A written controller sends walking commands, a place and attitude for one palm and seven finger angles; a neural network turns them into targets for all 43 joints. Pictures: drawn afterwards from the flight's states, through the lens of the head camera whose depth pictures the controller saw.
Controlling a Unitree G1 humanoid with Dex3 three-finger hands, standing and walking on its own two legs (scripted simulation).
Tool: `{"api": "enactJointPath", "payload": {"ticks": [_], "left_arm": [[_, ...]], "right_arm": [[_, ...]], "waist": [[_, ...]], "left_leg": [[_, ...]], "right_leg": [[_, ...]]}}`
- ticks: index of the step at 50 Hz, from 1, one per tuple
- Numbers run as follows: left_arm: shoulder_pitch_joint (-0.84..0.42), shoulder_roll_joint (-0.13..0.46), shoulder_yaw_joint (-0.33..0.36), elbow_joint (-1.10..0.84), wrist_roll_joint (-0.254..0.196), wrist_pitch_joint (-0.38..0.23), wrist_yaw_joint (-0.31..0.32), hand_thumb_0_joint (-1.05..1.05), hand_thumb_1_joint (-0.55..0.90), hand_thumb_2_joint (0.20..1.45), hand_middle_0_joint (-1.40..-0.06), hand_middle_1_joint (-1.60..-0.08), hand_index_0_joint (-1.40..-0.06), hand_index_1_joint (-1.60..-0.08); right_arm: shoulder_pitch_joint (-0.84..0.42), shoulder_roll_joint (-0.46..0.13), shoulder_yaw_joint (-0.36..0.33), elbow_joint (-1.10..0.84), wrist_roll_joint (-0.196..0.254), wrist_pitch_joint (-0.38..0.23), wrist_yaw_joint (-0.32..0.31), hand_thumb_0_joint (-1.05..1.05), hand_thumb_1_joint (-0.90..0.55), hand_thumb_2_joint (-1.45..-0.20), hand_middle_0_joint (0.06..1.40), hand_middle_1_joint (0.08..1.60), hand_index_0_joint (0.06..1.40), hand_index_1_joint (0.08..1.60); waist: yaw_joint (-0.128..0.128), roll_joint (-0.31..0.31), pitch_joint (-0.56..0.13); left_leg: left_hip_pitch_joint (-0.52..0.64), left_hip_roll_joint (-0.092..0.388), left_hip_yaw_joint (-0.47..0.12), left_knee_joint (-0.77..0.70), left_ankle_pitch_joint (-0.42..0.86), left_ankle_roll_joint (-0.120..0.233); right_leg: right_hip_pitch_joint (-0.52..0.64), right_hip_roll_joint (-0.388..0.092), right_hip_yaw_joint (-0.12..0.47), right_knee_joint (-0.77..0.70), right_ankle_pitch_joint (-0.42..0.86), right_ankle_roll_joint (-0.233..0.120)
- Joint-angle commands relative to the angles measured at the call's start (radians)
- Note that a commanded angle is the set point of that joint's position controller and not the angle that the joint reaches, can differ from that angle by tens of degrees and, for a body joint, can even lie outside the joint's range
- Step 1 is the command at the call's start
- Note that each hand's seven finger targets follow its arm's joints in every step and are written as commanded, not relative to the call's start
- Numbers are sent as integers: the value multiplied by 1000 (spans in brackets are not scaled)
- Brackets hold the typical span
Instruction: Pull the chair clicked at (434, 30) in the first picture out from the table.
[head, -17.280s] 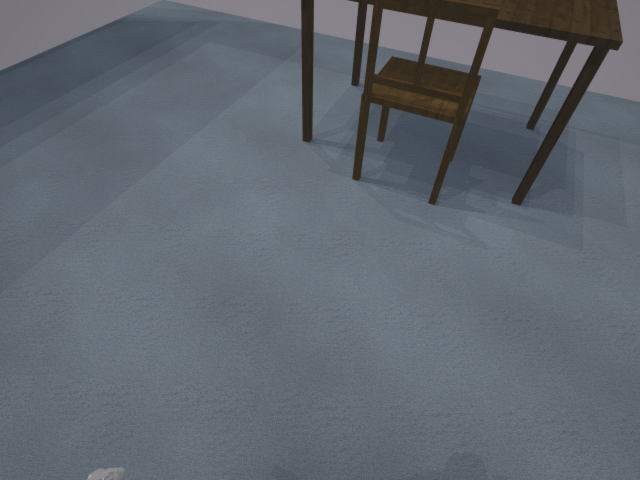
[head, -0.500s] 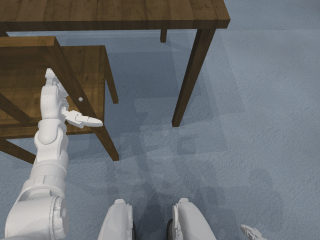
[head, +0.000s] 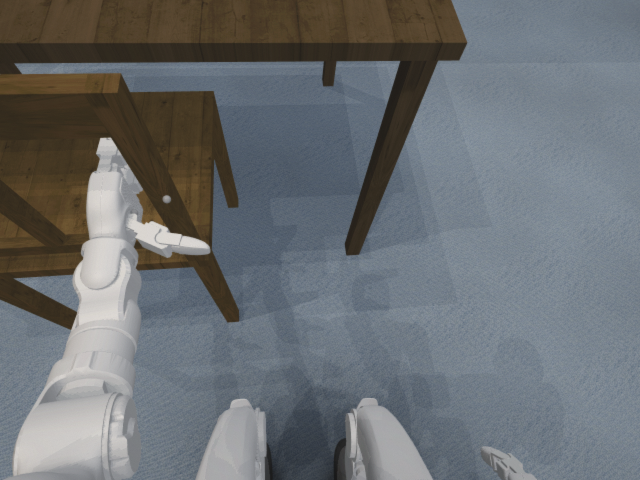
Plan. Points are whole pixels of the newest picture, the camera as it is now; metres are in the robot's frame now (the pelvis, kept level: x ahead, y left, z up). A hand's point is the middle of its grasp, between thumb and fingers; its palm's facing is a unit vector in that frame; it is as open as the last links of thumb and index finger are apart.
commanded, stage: hook a spindle and tug to test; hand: left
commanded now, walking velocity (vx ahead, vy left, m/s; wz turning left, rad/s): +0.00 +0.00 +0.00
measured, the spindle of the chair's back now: (3, 198) +0.46 +0.38 +0.00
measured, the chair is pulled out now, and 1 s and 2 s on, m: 0.00 0.00 0.03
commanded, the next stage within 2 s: open the thumb and straighten the fingers in 1.48 s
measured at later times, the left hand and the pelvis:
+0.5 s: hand (172, 198) +0.45 +0.17 +0.02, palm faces +0.06 -1.00 -0.02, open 12.7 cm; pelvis +0.00 +0.00 +0.00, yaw +0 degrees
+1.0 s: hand (176, 196) +0.45 +0.17 +0.02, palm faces +0.08 -1.00 -0.01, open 5.4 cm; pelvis +0.00 +0.00 +0.00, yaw +0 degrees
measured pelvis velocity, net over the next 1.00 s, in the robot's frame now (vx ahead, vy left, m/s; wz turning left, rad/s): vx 0.00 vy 0.00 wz -0.01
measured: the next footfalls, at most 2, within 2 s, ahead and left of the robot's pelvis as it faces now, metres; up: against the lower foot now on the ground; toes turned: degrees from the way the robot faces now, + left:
none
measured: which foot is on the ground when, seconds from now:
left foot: down 0.00-1.00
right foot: down 0.00-1.00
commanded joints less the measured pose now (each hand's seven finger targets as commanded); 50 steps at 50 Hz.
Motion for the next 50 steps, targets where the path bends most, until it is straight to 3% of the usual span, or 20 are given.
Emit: {"api": "enactJointPath", "payload": {"ticks": [1, 4, 6, 9, 10, 11, 12, 14, 15, 18, 24, 29, 31, 35, 38, 39, 42, 47, 50], "left_arm": [[-301, 222, 56, -215, -7, -63, 7, 0, -500, 300, -95, -190, -95, -190], [-293, 166, 13, -236, -13, -63, 4, 0, -500, 300, -148, -354, -148, -354], [-296, 183, 25, -218, -15, -61, 7, 0, -500, 300, -183, -464, -183, -464], [-341, 198, 32, -193, -8, -65, 6, 0, -500, 300, -236, -628, -236, -628], [-357, 182, 16, -202, -6, -71, 5, 0, -500, 300, -254, -683, -254, -683], [-393, 169, -3, -227, -6, -79, 3, 0, -500, 300, -271, -738, -271, -738], [-381, 182, 15, -230, -6, -83, 5, 0, -500, 300, -289, -792, -289, -792], [-349, 171, 8, -234, -7, -84, 5, 0, -500, 300, -324, -902, -324, -902], [-364, 137, -21, -229, -9, -79, 3, 0, -444, 324, -342, -957, -342, -957], [-338, 183, 19, -187, -4, -63, 10, 0, -276, 396, -394, -1121, -394, -1121], [-339, 180, 21, -208, 1, -64, 32, 0, 60, 540, -500, -1450, -500, -1450], [-332, 148, -2, -223, 4, -71, 40, 0, 340, 660, -500, -1450, -500, -1450], [-338, 185, 22, -194, 7, -66, 43, 0, 452, 708, -500, -1450, -500, -1450], [-368, 164, 3, -196, 9, -71, 37, 0, 676, 804, -500, -1450, -500, -1450], [-355, 190, 28, -189, 4, -74, 33, 0, 844, 876, -500, -1450, -500, -1450], [-369, 166, 5, -198, 3, -75, 30, 0, 900, 900, -500, -1450, -500, -1450], [-342, 175, 17, -215, 1, -74, 28, 0, 900, 900, -500, -1450, -500, -1450], [-256, 169, 13, -242, 1, -61, 25, 0, 900, 900, -500, -1450, -500, -1450], [-204, 203, 41, -268, -5, -56, 19, 0, 900, 900, -500, -1450, -500, -1450]], "right_arm": [[122, -166, -63, -81, -2, -19, -11, 0, -900, -900, 200, 300, 200, 300], [114, -157, -63, -86, 1, -17, -8, 0, -900, -900, 200, 300, 200, 300], [118, -161, -61, -82, 0, -18, -10, 0, -900, -900, 200, 300, 200, 300], [117, -163, -61, -72, 1, -19, -15, 0, -900, -900, 200, 300, 200, 300], [115, -162, -61, -74, 0, -21, -16, 0, -900, -900, 200, 300, 200, 300], [115, -163, -62, -72, -1, -26, -16, 0, -900, -900, 200, 300, 200, 300], [121, -164, -63, -66, -4, -25, -15, 0, -900, -900, 200, 300, 200, 300], [120, -163, -66, -70, -4, -25, -14, 0, -900, -900, 200, 300, 200, 300], [117, -159, -65, -68, -3, -25, -12, 0, -900, -900, 200, 300, 200, 300], [123, -168, -65, -63, -2, -20, -13, 0, -900, -900, 200, 300, 200, 300], [121, -159, -62, -78, -4, -13, -9, 0, -900, -900, 200, 300, 200, 300], [125, -158, -65, -75, -5, -15, -5, 0, -900, -900, 200, 300, 200, 300], [130, -165, -64, -71, -6, -12, -7, 0, -900, -900, 200, 300, 200, 300], [126, -159, -64, -71, -5, -12, -9, 0, -900, -900, 200, 300, 200, 300], [130, -162, -64, -70, -5, -14, -11, 0, -900, -900, 200, 300, 200, 300], [129, -158, -63, -71, -6, -14, -10, 0, -900, -900, 200, 300, 200, 300], [131, -160, -66, -71, -6, -16, -9, 0, -900, -900, 200, 300, 200, 300], [125, -153, -66, -84, -3, -14, -4, 0, -900, -900, 200, 300, 200, 300], [115, -151, -63, -97, 0, -13, -5, 0, -900, -900, 200, 300, 200, 300]], "waist": [[9, 71, -495], [1, 74, -486], [-7, 44, -462], [-13, 54, -435], [-17, 61, -443], [-22, 111, -460], [-8, 125, -486], [-6, 98, -517], [-20, 97, -506], [-10, 65, -481], [-3, 75, -485], [-8, 82, -490], [-12, 53, -463], [-20, 63, -469], [-10, 71, -488], [-15, 78, -489], [-6, 75, -523], [8, 58, -514], [23, 46, -493]], "left_leg": [[381, -26, -58, -131, 392, -2], [394, -25, -53, -134, 395, -4], [358, -26, -56, -133, 362, 0], [344, -27, -54, -130, 315, -1], [359, -26, -57, -132, 317, -1], [394, -25, -64, -130, 333, -3], [429, -23, -69, -131, 366, -8], [443, -21, -69, -127, 401, -9], [436, -21, -68, -127, 387, -7], [397, -22, -68, -129, 363, -5], [385, -26, -59, -132, 369, -4], [398, -24, -59, -130, 381, -6], [364, -25, -61, -133, 353, -3], [365, -27, -53, -127, 339, -1], [378, -25, -56, -126, 365, -3], [382, -26, -57, -126, 372, -3], [396, -25, -54, -119, 399, -3], [367, -28, -39, -123, 408, 2], [328, -31, -28, -131, 391, 4]], "right_leg": [[237, 26, 51, -139, 357, -1], [233, 26, 51, -150, 362, 2], [237, 28, 54, -151, 346, 4], [206, 25, 56, -157, 299, 5], [196, 25, 53, -155, 294, 4], [165, 26, 52, -148, 291, -1], [166, 27, 44, -143, 303, -4], [183, 27, 44, -140, 330, -3], [175, 27, 43, -146, 322, 0], [185, 27, 44, -145, 312, 0], [212, 28, 50, -146, 331, 1], [204, 28, 47, -144, 338, 2], [210, 29, 50, -145, 322, 1], [207, 26, 55, -152, 320, 5], [210, 27, 55, -144, 336, 3], [211, 26, 54, -144, 343, 3], [224, 27, 56, -139, 368, 3], [275, 27, 66, -146, 412, 5], [327, 26, 75, -152, 431, 7]]}}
